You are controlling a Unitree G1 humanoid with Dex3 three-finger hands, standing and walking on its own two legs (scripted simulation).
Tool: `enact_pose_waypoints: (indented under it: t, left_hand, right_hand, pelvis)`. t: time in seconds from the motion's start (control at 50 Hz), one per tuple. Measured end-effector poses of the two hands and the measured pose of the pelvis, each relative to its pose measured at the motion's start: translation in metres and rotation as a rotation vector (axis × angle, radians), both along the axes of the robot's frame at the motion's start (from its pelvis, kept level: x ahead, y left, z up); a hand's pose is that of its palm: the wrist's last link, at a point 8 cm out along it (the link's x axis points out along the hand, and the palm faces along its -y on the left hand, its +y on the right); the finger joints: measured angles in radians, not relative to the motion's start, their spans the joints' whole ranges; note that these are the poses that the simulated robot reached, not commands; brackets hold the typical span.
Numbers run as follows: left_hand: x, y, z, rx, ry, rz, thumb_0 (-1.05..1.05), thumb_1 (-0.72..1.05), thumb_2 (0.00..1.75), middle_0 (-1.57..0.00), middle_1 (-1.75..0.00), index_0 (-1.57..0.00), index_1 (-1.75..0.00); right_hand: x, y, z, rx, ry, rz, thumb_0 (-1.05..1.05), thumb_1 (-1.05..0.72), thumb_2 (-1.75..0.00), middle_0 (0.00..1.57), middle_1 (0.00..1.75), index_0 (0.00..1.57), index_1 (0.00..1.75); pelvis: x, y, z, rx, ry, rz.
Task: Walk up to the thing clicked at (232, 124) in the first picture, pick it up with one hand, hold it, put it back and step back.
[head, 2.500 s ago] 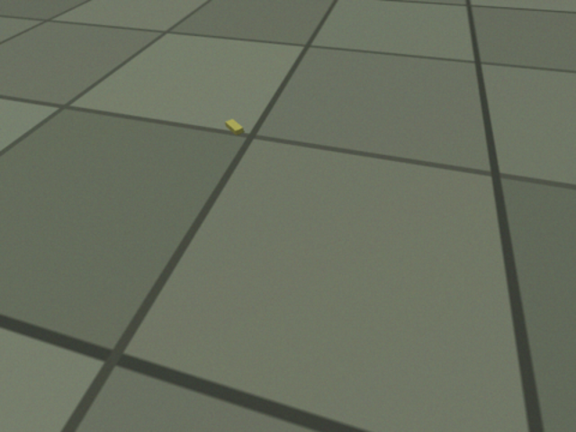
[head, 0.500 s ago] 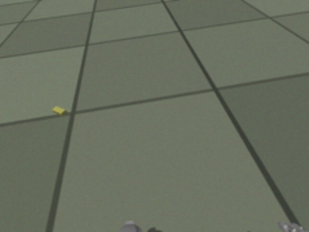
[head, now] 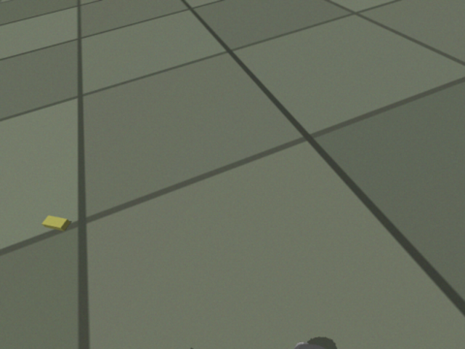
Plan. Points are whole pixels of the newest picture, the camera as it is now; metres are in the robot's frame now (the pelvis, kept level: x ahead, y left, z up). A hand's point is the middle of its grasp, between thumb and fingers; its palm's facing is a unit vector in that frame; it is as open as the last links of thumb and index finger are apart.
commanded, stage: walk up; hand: left
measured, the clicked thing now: (56, 223) +0.96 +1.02 -0.73
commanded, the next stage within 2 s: none
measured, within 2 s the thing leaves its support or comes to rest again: neither
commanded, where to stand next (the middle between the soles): +0.53 +0.88 m, yaw -17 degrees
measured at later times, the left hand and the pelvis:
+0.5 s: hand out of the picture +0.20 +0.54 -0.13, palm faces -0.13 -0.82 -0.56, open 7.4 cm; pelvis +0.14 +0.21 +0.00, yaw -5 degrees
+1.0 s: hand out of the picture +0.36 +0.65 -0.08, palm faces -0.12 -0.78 -0.61, open 7.4 cm; pelvis +0.24 +0.35 +0.01, yaw -9 degrees
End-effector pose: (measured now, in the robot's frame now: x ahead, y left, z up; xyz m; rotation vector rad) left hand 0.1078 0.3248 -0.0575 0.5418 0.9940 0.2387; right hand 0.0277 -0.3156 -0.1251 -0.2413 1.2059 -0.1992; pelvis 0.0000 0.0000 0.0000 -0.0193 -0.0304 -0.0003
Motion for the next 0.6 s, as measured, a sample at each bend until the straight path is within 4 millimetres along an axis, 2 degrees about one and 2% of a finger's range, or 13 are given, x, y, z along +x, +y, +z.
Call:
enact_pose_waypoints:
  t: [0.06,0.18,0.26,0.32,0.4,0.44,0.52,0.6]
  left_hand:
    - [0.002,0.018,0.006,0.016,-0.018,0.045,0.01,0.90,0.90,-0.20,-0.30,-0.21,-0.30]
    - [-0.012,0.065,0.018,0.042,0.053,0.096,0.01,0.90,0.90,-0.21,-0.30,-0.21,-0.30]
    - [-0.013,0.109,0.016,0.062,0.134,0.102,0.01,0.89,0.90,-0.21,-0.30,-0.21,-0.30]
    - [-0.004,0.151,0.008,0.074,0.183,0.096,0.01,0.89,0.90,-0.21,-0.30,-0.21,-0.30]
    - [0.026,0.215,-0.016,0.091,0.226,0.088,0.01,0.89,0.90,-0.21,-0.30,-0.21,-0.30]
    - [0.048,0.235,-0.024,0.093,0.237,0.091,0.01,0.89,0.90,-0.21,-0.30,-0.21,-0.30]
    - [0.103,0.245,-0.024,0.041,0.215,0.043,0.01,0.90,0.90,-0.20,-0.30,-0.21,-0.30]
    - [0.160,0.246,-0.018,-0.008,0.160,-0.033,0.01,0.90,0.90,-0.20,-0.30,-0.21,-0.30]
  right_hand:
    - [0.039,0.023,-0.002,0.028,-0.018,0.054,0.01,-0.91,-0.90,0.20,0.30,0.20,0.30]
    - [0.112,0.055,0.016,0.025,-0.113,0.104,0.01,-0.91,-0.90,0.21,0.30,0.20,0.30]
    - [0.143,0.074,0.025,-0.013,-0.129,0.096,0.01,-0.91,-0.90,0.21,0.30,0.20,0.30]
    - [0.160,0.093,0.031,-0.053,-0.116,0.088,0.00,-0.91,-0.90,0.20,0.30,0.20,0.30]
    - [0.177,0.130,0.034,-0.121,-0.103,0.067,0.00,-0.91,-0.90,0.20,0.30,0.20,0.30]
    - [0.175,0.153,0.037,-0.133,-0.102,0.052,0.00,-0.91,-0.90,0.20,0.30,0.20,0.30]
    - [0.159,0.194,0.049,-0.117,-0.058,-0.029,0.00,-0.91,-0.90,0.20,0.30,0.20,0.30]
    - [0.143,0.224,0.052,-0.103,-0.006,-0.091,0.00,-0.90,-0.90,0.21,0.30,0.21,0.30]
  pelvis:
    - [0.016,0.013,0.002,-0.012,-0.009,0.003]
    - [0.047,0.053,0.012,-0.012,-0.015,-0.014]
    - [0.068,0.089,0.011,-0.014,0.000,-0.034]
    - [0.086,0.121,0.005,-0.025,0.022,-0.045]
    - [0.109,0.169,-0.010,-0.001,0.030,-0.055]
    - [0.119,0.187,-0.010,0.002,0.022,-0.075]
    - [0.142,0.213,0.008,-0.018,0.028,-0.093]
    - [0.164,0.236,0.018,-0.003,0.022,-0.104]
